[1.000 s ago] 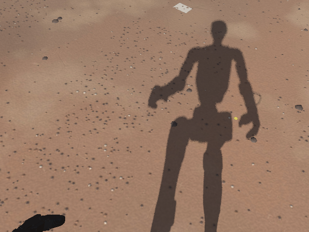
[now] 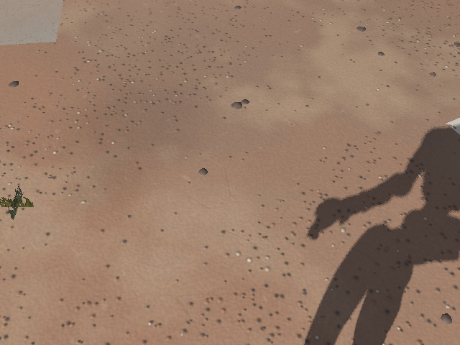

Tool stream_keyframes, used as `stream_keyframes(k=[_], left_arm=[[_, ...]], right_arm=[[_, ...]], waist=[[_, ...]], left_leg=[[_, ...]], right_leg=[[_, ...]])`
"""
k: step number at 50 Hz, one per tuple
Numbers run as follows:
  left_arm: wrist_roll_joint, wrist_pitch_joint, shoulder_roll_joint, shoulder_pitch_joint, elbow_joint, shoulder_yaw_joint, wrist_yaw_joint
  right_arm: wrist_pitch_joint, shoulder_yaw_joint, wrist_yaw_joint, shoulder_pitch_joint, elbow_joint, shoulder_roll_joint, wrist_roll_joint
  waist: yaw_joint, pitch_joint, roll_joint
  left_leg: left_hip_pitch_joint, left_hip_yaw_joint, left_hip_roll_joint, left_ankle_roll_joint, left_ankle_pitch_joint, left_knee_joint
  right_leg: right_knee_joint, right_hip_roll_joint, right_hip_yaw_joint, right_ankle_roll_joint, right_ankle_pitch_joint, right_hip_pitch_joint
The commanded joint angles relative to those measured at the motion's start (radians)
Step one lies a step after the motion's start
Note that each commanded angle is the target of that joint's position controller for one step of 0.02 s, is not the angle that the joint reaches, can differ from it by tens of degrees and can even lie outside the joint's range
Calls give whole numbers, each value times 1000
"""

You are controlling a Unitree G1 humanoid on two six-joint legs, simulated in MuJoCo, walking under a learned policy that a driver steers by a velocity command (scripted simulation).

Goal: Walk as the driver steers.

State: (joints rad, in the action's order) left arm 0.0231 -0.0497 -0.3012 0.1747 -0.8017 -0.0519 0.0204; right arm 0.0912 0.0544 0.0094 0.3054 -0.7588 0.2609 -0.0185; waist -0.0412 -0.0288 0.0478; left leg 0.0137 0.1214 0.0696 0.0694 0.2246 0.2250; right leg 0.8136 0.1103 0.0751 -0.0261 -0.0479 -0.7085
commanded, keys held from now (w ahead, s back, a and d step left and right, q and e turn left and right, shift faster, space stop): w+e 0.80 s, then w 0.20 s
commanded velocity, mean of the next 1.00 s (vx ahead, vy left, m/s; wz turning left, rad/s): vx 0.50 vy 0.00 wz -0.49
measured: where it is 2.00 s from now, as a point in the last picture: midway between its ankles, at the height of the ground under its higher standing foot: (333, 173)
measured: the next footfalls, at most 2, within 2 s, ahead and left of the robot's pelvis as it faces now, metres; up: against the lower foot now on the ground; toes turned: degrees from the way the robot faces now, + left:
right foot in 0.20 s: +0.29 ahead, -0.14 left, +0.00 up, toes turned -9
left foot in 0.66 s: +0.61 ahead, +0.00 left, +0.00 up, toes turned -27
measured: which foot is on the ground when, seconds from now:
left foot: down 0.00-0.22, up 0.24-0.64, down 0.66-1.00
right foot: up 0.00-0.18, down 0.20-0.68, up 0.70-1.00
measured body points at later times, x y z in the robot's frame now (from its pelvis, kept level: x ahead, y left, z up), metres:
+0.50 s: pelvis +0.30 -0.06 +0.00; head +0.33 -0.08 +0.45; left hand +0.45 +0.19 -0.10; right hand +0.42 -0.37 -0.09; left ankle +0.49 +0.09 -0.68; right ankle +0.25 -0.13 -0.74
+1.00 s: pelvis +0.57 -0.11 +0.00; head +0.60 -0.12 +0.45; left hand +0.87 -0.01 -0.09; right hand +0.43 -0.36 -0.12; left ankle +0.57 +0.02 -0.74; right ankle +0.60 -0.32 -0.69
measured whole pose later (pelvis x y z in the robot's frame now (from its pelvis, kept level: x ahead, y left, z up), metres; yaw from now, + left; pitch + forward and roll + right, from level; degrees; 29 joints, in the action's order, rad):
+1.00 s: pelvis +0.57 -0.11 +0.00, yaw -33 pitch +2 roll +2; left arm 0.01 -0.03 -0.29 0.15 -0.63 -0.06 0.02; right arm 0.09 0.06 0.01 0.36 -0.85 0.28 0.01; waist -0.09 -0.02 0.05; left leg 0.05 0.11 0.02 0.02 0.24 0.27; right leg 0.81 0.08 0.07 0.00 0.10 -0.66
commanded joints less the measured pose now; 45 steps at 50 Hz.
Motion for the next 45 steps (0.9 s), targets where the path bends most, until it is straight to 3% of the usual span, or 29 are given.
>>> stream_keyframes(k=[1,5,7,8,9,10,11,12,13,14,15,16,17,20,24,26,28,30,32,33,34,35,36,37,38,41,45], left_arm=[[-3,-16,-28,-101,85,2,17],[-5,-17,-31,-172,143,5,44],[-5,-14,-54,-144,160,-7,54],[-6,-8,-77,-92,158,-19,54],[-4,-5,-116,18,138,-41,49],[-2,-1,-173,178,106,-72,35],[-3,7,-286,277,94,-103,13],[4,-3,-275,256,118,-91,16],[-3,-8,-203,249,120,-71,16],[-3,-13,-168,201,123,-62,13],[-2,-14,-144,134,133,-54,11],[-8,-15,-111,85,149,-43,7],[-18,-13,-104,61,166,-39,3],[-14,-16,-133,57,169,-48,-12],[-1,-4,-161,105,150,-58,-32],[1,4,-166,147,137,-60,-35],[7,11,-159,170,127,-60,-37],[4,14,-154,168,127,-61,-40],[-2,18,-131,144,137,-55,-39],[-9,14,-80,145,147,-37,-35],[-6,8,-7,241,171,-15,-34],[13,1,-38,291,189,-10,-33],[19,4,-132,233,170,-33,-34],[9,10,-153,146,184,-41,-34],[-2,12,-142,106,195,-42,-33],[5,24,-86,105,203,-40,-21],[-7,24,-32,46,223,-20,-18]], right_arm=[[14,41,-12,-22,39,159,7],[-19,52,-19,22,-1,178,24],[-37,59,-30,1,0,205,28],[-46,63,-38,-8,4,219,29],[-55,63,-44,-20,7,226,28],[-55,56,-51,-33,14,217,30],[-35,24,-43,55,53,119,2],[4,-1,-22,61,68,80,1],[35,20,-3,-55,89,161,43],[51,16,3,-115,113,164,59],[56,15,-4,-129,111,154,39],[49,25,-10,-122,104,166,17],[37,27,-9,-102,103,164,10],[9,18,-15,-91,105,126,1],[11,-4,-11,-247,139,80,4],[17,-3,-3,-305,152,90,18],[25,6,5,-324,160,116,27],[34,20,11,-301,157,145,29],[43,39,7,-189,127,170,27],[49,54,0,-77,113,205,11],[45,73,-7,42,101,287,-11],[31,78,4,95,68,285,7],[28,54,2,42,88,195,19],[19,43,-2,-3,93,160,17],[15,34,-4,-44,91,139,10],[20,24,-7,-72,66,105,7],[29,37,0,-44,18,148,13]], waist=[[-25,-54,-79],[-42,-69,-80],[-5,-23,-117],[28,24,-142],[93,89,-146],[183,171,-111],[154,294,110],[124,433,157],[178,361,68],[158,227,14],[107,130,-59],[71,87,-52],[44,72,-25],[22,53,-12],[83,33,24],[112,39,37],[113,42,46],[90,43,66],[23,72,80],[-31,168,38],[-26,321,-174],[-12,357,-402],[-35,225,-255],[-41,128,-179],[-25,68,-138],[14,23,-175],[17,5,-124]], left_leg=[[63,-29,-278,102,-310,-116],[-121,0,-333,89,-471,-27],[-164,27,-339,65,-783,85],[-172,39,-336,50,-958,178],[-140,56,-318,30,-1043,336],[-1,75,-277,-7,-937,570],[397,67,-159,-72,-313,951],[664,-144,21,-98,367,1185],[776,-253,-51,-71,315,1213],[797,-235,-96,-51,228,1139],[760,-221,-137,-53,170,1032],[690,-217,-164,-63,131,956],[632,-216,-172,-76,108,928],[586,-179,-166,-130,48,788],[502,-157,-109,-156,-235,457],[462,-161,-78,-157,-307,365],[451,-192,-73,-143,-288,302],[425,-213,-77,-115,-222,272],[276,-191,-77,-69,-177,225],[79,-256,-161,-20,-142,233],[-270,-582,-385,99,-1,205],[-357,-947,-505,188,282,93],[-256,-862,-468,152,407,59],[-140,-698,-427,113,309,59],[-34,-576,-383,100,169,43],[102,-378,-313,95,-25,-21],[97,-273,-325,143,-183,-71]], right_leg=[[-128,-12,-41,14,-111,49],[-206,-36,-86,60,28,-26],[-210,-86,-143,97,140,50],[-198,-124,-174,119,196,131],[-208,-163,-188,147,213,279],[-273,-173,-143,192,149,542],[-268,75,272,337,151,942],[-443,229,765,485,287,1136],[-498,206,669,424,343,1103],[-509,168,528,378,315,963],[-520,124,422,346,217,800],[-540,90,348,331,112,684],[-562,68,318,332,53,606],[-589,31,225,334,-79,478],[-567,-47,142,263,18,405],[-551,-35,180,246,88,423],[-503,-9,244,233,145,482],[-443,21,312,215,169,537],[-344,-3,325,181,140,530],[-162,-57,274,147,158,474],[173,-186,141,79,416,212],[400,-184,90,53,657,-23],[491,-125,113,44,572,-91],[501,-94,74,39,491,-93],[465,-64,62,36,430,-65],[373,-16,41,32,359,25],[189,-18,38,18,272,-3]])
